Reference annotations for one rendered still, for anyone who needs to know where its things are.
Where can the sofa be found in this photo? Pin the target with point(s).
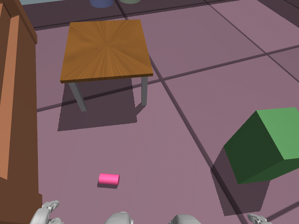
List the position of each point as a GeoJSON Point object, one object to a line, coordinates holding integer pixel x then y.
{"type": "Point", "coordinates": [19, 195]}

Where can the left robot hand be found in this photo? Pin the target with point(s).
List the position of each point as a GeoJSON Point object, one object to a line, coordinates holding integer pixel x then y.
{"type": "Point", "coordinates": [41, 216]}

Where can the right robot hand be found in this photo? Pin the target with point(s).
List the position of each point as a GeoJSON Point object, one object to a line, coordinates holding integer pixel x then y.
{"type": "Point", "coordinates": [257, 219]}

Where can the coffee table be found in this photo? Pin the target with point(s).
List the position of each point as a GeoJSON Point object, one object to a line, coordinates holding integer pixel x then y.
{"type": "Point", "coordinates": [105, 50]}

